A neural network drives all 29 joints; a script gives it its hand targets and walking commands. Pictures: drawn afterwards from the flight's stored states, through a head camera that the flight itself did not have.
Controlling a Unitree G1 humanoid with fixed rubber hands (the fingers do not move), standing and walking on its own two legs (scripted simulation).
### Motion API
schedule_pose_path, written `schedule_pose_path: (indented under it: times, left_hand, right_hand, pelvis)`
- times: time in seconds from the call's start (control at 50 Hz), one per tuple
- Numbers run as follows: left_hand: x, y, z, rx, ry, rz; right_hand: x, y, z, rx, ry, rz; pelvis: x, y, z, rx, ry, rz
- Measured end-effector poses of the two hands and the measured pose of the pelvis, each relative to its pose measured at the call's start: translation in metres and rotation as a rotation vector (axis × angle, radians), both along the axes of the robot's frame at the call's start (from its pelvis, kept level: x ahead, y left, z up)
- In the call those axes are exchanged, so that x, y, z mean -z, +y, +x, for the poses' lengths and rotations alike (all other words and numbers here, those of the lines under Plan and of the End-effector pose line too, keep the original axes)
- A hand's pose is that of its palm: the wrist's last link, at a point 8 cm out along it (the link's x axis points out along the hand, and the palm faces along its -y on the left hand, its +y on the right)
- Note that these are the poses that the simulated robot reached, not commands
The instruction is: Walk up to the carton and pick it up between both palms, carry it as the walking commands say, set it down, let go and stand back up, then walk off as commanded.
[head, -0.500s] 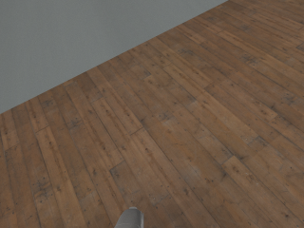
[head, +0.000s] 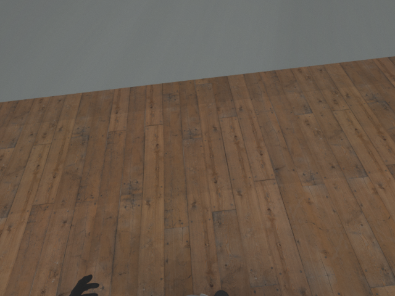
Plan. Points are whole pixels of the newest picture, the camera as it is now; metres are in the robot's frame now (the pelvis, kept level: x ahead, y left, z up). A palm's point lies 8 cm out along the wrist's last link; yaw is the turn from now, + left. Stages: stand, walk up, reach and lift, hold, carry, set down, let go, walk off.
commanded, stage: walk off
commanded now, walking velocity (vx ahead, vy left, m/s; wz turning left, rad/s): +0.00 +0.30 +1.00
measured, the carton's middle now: out of the picture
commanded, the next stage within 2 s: stand in 1.44 s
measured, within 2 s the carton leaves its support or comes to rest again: neither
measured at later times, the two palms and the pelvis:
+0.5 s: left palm out of the picture +0.09 +0.49 -0.12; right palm (243, 273) +0.18 -0.06 -0.13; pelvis +0.04 +0.17 +0.00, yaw +25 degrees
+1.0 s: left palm out of the picture -0.15 +0.53 -0.12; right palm (147, 247) +0.25 +0.16 -0.15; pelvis +0.02 +0.30 -0.01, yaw +48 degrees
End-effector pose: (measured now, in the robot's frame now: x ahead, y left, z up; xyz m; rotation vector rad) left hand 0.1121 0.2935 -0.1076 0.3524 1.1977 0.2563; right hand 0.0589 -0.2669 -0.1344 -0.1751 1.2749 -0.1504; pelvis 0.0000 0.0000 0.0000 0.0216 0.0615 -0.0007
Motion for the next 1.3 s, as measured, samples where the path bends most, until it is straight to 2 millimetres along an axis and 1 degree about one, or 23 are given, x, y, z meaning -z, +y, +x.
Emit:
schedule_pose_path:
  times: [0.08,0.14,0.2,0.26,0.32,0.36,0.42,0.46,0.5,0.54,0.58,0.62,0.68,0.74,0.78,0.86,0.94,1.0,1.06,1.12,1.18,1.24,1.3]
  left_hand:
    - [-0.007,0.038,-0.056,-0.104,0.109,0.075]
    - [-0.007,0.052,-0.069,-0.153,0.128,0.069]
    - [-0.002,0.063,-0.066,-0.191,0.113,0.028]
    - [0.010,0.081,-0.064,-0.220,0.105,-0.027]
    - [0.029,0.115,-0.061,-0.238,0.093,-0.072]
    - [0.037,0.140,-0.051,-0.256,0.045,-0.088]
    - [0.027,0.166,-0.032,-0.300,-0.059,-0.095]
    - [0.019,0.180,-0.024,-0.325,-0.105,-0.096]
    - [0.013,0.192,-0.024,-0.356,-0.137,-0.091]
    - [0.008,0.202,-0.031,-0.398,-0.155,-0.077]
    - [0.004,0.209,-0.048,-0.446,-0.151,-0.055]
    - [0.001,0.213,-0.073,-0.504,-0.126,-0.026]
    - [-0.002,0.212,-0.126,-0.585,-0.035,0.015]
    - [-0.008,0.206,-0.183,-0.682,0.075,0.038]
    - [-0.011,0.202,-0.208,-0.730,0.117,0.033]
    - [-0.010,0.203,-0.232,-0.800,0.131,0.005]
    - [0.000,0.218,-0.246,-0.849,0.115,-0.051]
    - [0.017,0.241,-0.261,-0.866,0.099,-0.095]
    - [0.036,0.278,-0.272,-0.881,0.029,-0.118]
    - [0.029,0.314,-0.268,-0.929,-0.100,-0.095]
    - [0.017,0.337,-0.271,-0.973,-0.189,-0.075]
    - [0.009,0.345,-0.288,-1.030,-0.218,-0.053]
    - [0.005,0.337,-0.320,-1.106,-0.195,-0.021]
  right_hand:
    - [-0.004,0.022,0.037,-0.075,-0.027,0.024]
    - [-0.004,0.039,0.056,-0.117,-0.017,0.031]
    - [0.000,0.064,0.071,-0.158,0.006,0.031]
    - [0.007,0.099,0.086,-0.195,0.018,0.029]
    - [0.015,0.135,0.100,-0.225,-0.005,-0.003]
    - [0.016,0.158,0.103,-0.262,0.007,-0.015]
    - [0.004,0.178,0.106,-0.332,0.054,-0.039]
    - [-0.003,0.189,0.114,-0.371,0.060,-0.058]
    - [-0.005,0.202,0.124,-0.412,0.059,-0.064]
    - [-0.003,0.218,0.135,-0.452,0.052,-0.054]
    - [0.000,0.234,0.148,-0.491,0.038,-0.037]
    - [0.005,0.251,0.160,-0.533,0.031,-0.014]
    - [0.011,0.278,0.179,-0.585,0.008,0.023]
    - [0.004,0.303,0.194,-0.643,-0.004,0.042]
    - [0.001,0.320,0.202,-0.680,-0.004,0.050]
    - [0.002,0.355,0.205,-0.731,0.011,0.049]
    - [0.008,0.396,0.197,-0.780,0.037,0.045]
    - [0.012,0.428,0.189,-0.811,0.030,0.018]
    - [0.017,0.458,0.177,-0.855,0.005,-0.020]
    - [0.006,0.477,0.165,-0.937,0.042,-0.061]
    - [-0.006,0.499,0.164,-1.006,0.048,-0.093]
    - [-0.007,0.524,0.161,-1.070,0.046,-0.091]
    - [-0.002,0.553,0.160,-1.127,0.036,-0.065]
  pelvis:
    - [-0.003,0.013,0.011,-0.065,-0.026,-0.016]
    - [-0.004,0.030,0.020,-0.106,-0.033,-0.008]
    - [-0.003,0.054,0.028,-0.146,-0.015,-0.003]
    - [0.003,0.085,0.035,-0.184,-0.001,-0.014]
    - [0.017,0.121,0.043,-0.219,-0.027,-0.031]
    - [0.021,0.138,0.044,-0.276,-0.057,-0.018]
    - [0.012,0.153,0.042,-0.359,-0.054,-0.039]
    - [0.006,0.162,0.041,-0.399,-0.040,-0.039]
    - [0.003,0.171,0.040,-0.439,-0.039,-0.031]
    - [0.003,0.178,0.041,-0.480,-0.037,-0.022]
    - [0.003,0.185,0.043,-0.519,-0.024,-0.013]
    - [0.003,0.190,0.044,-0.560,-0.008,-0.004]
    - [0.004,0.198,0.047,-0.606,-0.012,0.012]
    - [-0.002,0.210,0.050,-0.658,-0.032,0.013]
    - [-0.005,0.220,0.051,-0.693,-0.041,0.015]
    - [-0.006,0.246,0.046,-0.746,-0.046,0.024]
    - [-0.002,0.277,0.032,-0.801,-0.027,0.001]
    - [0.008,0.305,0.019,-0.831,-0.032,-0.021]
    - [0.020,0.332,0.003,-0.895,-0.075,-0.006]
    - [0.014,0.344,-0.010,-0.991,-0.092,-0.016]
    - [0.005,0.352,-0.022,-1.065,-0.076,-0.032]
    - [0.001,0.361,-0.031,-1.128,-0.072,-0.022]
    - [0.002,0.370,-0.038,-1.186,-0.052,-0.012]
